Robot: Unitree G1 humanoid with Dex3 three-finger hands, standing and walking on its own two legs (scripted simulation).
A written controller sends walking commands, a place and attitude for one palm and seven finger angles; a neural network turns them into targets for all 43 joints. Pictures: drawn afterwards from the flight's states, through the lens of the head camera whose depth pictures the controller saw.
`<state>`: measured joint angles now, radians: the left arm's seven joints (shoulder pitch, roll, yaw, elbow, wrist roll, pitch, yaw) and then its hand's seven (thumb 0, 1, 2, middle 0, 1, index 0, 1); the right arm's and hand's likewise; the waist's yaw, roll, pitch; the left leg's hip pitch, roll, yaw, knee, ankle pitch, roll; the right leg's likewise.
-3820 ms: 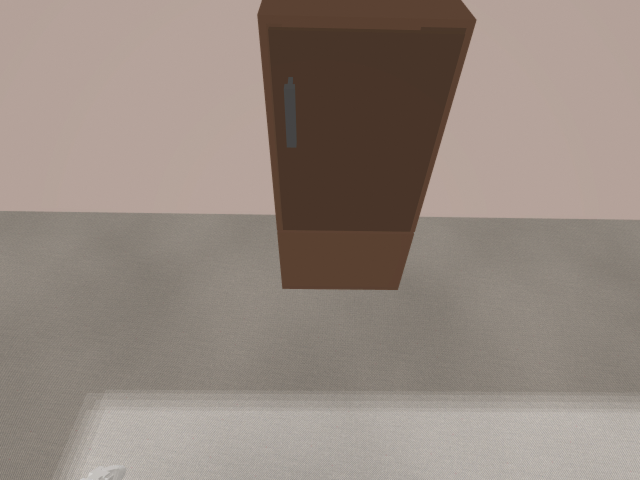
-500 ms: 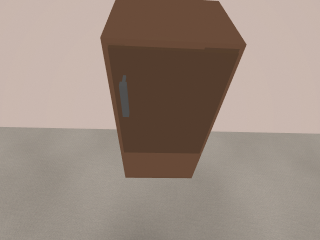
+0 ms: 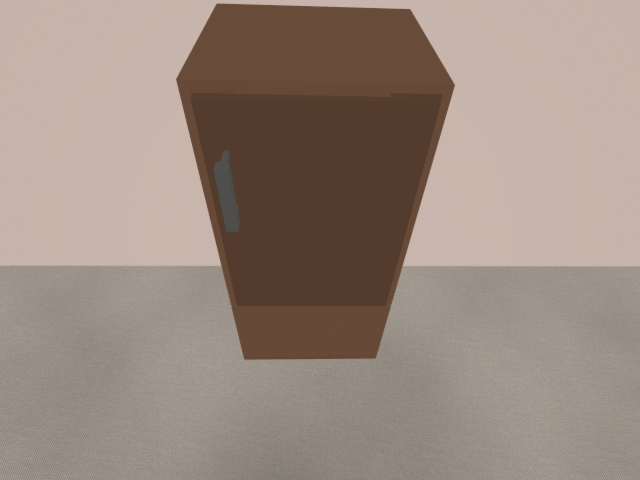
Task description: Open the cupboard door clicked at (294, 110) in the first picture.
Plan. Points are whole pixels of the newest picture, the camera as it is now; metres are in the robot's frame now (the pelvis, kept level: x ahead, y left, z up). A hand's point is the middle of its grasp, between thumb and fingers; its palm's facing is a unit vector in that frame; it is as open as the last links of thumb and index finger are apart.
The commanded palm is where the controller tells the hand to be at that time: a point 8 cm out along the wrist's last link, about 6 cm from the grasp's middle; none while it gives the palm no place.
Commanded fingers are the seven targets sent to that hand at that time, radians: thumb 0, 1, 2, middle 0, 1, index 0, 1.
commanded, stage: look again from close up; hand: left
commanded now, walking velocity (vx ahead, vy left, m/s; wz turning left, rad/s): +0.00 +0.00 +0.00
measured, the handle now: (229, 191) +0.60 +0.19 +0.01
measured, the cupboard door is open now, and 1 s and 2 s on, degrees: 0 0 0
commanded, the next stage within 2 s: shuffle to correct the standing spot in 0.52 s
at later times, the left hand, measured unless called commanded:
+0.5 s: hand out of the picture -0.01 +0.23 -0.18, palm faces +0.04 -0.98 -0.19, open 7.4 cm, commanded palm none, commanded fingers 0.00 0.90 0.90 -0.20 -0.30 -0.20 -0.30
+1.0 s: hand out of the picture -0.11 +0.18 -0.19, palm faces +0.10 -0.99 -0.12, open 7.4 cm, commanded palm none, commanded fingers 0.00 0.90 0.90 -0.20 -0.30 -0.20 -0.30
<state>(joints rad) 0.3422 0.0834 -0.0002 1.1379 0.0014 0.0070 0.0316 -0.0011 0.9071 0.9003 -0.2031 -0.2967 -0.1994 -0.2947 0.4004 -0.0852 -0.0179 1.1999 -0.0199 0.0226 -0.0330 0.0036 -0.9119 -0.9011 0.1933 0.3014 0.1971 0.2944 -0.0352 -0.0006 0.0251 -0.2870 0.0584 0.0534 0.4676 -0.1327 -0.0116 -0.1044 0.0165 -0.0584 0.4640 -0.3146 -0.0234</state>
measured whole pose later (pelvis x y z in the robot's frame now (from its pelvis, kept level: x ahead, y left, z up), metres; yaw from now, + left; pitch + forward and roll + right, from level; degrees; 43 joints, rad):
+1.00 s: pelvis -0.02 +0.03 -0.01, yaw +2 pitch -1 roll -2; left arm 0.52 0.15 0.02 1.06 0.02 0.02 0.01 0.00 0.91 0.90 -0.20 -0.30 -0.20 -0.29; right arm 0.33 -0.15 -0.03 1.04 -0.03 0.01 -0.02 0.01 -0.91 -0.90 0.20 0.30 0.20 0.29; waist 0.00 -0.03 -0.02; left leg -0.38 0.02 0.05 0.62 -0.30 0.04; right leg -0.19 0.00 -0.06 0.54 -0.33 0.00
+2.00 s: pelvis +0.07 -0.06 -0.01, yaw +1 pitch -1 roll +1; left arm 0.27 0.16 0.02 1.04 0.02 0.00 0.03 0.02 0.93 0.90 -0.20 -0.30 -0.20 -0.29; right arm 0.29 -0.12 -0.02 1.08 -0.01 0.02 -0.03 0.01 -0.93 -0.90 0.20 0.30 0.20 0.29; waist -0.01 0.00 0.05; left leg -0.26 0.05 0.11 0.57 -0.29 0.00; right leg -0.31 -0.06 -0.07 0.58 -0.25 0.00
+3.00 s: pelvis +0.07 -0.04 +0.00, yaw +2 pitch -3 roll +0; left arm 0.28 0.18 0.00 0.97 0.02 0.00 0.03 0.00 0.91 0.90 -0.20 -0.30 -0.20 -0.29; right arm 0.26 -0.17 -0.02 0.99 -0.02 0.00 -0.02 0.00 -0.93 -0.90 0.20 0.30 0.20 0.29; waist -0.01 0.00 0.01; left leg -0.21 0.03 0.11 0.55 -0.28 0.02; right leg -0.25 -0.07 -0.07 0.53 -0.23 0.03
